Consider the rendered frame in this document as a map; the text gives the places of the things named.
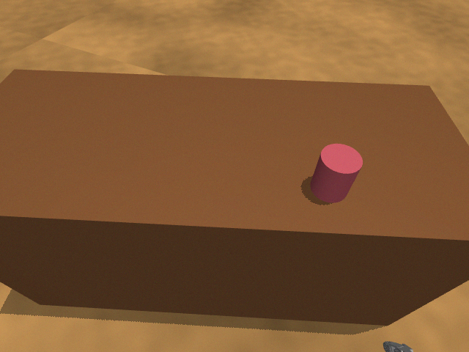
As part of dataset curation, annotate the can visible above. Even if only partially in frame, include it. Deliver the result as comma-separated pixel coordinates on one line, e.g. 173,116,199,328
310,144,363,203

